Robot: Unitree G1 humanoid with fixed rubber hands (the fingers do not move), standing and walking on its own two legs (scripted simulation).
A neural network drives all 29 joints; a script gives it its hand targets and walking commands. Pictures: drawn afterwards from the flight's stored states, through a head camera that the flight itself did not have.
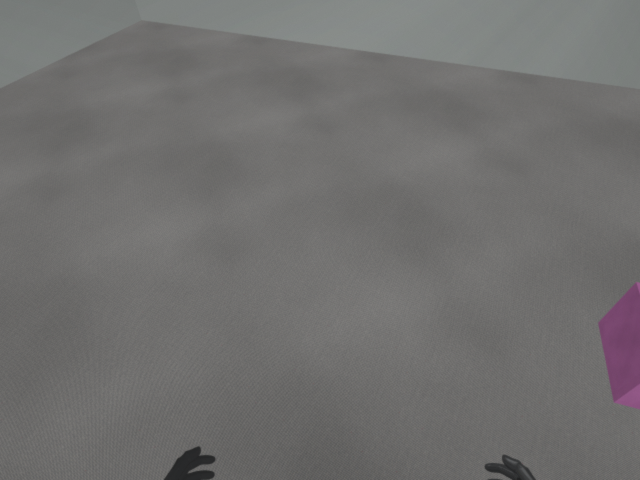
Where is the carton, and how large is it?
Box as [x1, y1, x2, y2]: [598, 282, 639, 408]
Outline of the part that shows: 636,282 598,322 613,400 617,403 639,408 639,283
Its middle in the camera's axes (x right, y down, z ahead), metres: +1.04 +0.35 +1.16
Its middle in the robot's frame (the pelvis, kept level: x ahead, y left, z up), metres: +0.64 -0.98 -0.64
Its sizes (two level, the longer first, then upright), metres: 0.287 0.235 0.239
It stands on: the floor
